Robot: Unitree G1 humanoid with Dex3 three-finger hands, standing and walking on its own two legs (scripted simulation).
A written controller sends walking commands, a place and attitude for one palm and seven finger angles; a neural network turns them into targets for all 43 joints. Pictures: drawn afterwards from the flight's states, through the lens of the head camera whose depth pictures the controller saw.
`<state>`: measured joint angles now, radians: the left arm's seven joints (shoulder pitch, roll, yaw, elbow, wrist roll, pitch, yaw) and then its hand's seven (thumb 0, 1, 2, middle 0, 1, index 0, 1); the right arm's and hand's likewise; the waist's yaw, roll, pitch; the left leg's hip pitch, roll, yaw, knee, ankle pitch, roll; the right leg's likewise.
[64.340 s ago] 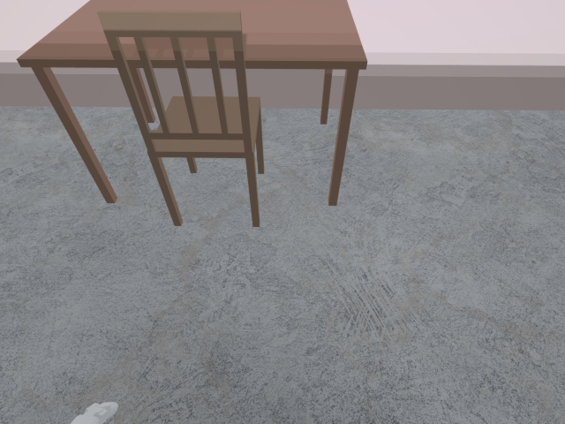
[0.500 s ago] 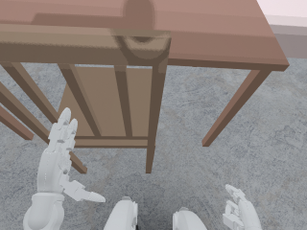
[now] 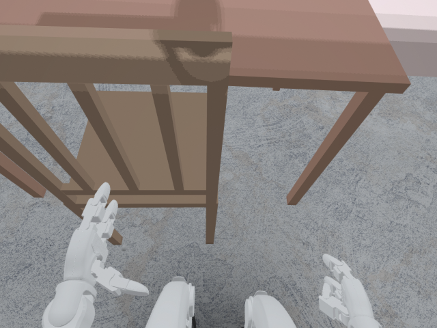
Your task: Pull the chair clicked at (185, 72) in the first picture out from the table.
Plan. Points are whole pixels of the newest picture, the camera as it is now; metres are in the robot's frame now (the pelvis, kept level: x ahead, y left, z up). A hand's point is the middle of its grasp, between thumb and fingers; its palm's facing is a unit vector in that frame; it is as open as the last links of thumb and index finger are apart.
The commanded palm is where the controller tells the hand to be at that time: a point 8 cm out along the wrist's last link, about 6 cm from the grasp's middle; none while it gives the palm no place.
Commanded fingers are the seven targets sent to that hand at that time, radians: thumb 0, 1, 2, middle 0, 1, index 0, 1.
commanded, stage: aim the fingers beside a spindle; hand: left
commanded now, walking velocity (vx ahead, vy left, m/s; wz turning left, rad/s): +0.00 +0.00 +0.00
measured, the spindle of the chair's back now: (114, 148) +0.42 +0.22 +0.04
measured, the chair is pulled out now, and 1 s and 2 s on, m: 0.04 0.04 0.04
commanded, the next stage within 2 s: push the fingers through the gap in 0.20 s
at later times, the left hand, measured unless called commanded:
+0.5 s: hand (111, 224) +0.27 +0.18 +0.05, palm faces +0.08 -0.99 -0.08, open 16.9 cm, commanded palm +0.26 +0.24 +0.03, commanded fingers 0.00 -0.50 0.30 -0.06 -0.08 -0.06 -0.08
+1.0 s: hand (125, 208) +0.32 +0.19 +0.00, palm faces +0.02 -1.00 -0.02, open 17.0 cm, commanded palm +0.31 +0.23 +0.03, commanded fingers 0.00 -0.50 0.30 -0.06 -0.08 -0.06 -0.08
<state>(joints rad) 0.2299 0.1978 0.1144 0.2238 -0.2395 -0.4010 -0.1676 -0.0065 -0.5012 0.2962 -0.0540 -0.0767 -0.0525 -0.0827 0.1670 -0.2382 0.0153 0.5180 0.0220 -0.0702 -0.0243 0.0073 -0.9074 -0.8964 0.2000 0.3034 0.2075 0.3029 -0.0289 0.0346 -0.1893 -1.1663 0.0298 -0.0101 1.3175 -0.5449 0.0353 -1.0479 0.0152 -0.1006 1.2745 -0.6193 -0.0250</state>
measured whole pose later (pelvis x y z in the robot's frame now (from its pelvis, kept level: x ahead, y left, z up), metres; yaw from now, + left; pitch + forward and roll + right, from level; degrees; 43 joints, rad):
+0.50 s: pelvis +0.00 +0.00 +0.00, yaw +0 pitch +23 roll -4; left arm 0.21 0.25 0.13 0.05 -0.19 -0.61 -0.08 -0.01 -0.50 0.30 -0.06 -0.08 -0.06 -0.08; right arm 0.18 -0.24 -0.01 0.58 -0.01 -0.10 -0.02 0.01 -0.91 -0.90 0.20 0.30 0.21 0.30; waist -0.03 0.02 -0.19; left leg -1.19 0.03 -0.02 1.33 -0.55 0.03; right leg -1.06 0.02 -0.11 1.28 -0.62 -0.03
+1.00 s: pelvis +0.00 +0.01 +0.00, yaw -1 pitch +23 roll -4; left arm -0.03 0.24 0.14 0.35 -0.21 -0.40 -0.13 -0.01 -0.50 0.30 -0.05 -0.08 -0.05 -0.08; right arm 0.19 -0.25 0.01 0.56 0.02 -0.03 -0.01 0.01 -0.91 -0.90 0.20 0.30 0.21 0.30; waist -0.05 0.04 -0.17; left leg -1.17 0.03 0.00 1.30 -0.53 0.05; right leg -1.05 0.02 -0.09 1.25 -0.60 -0.01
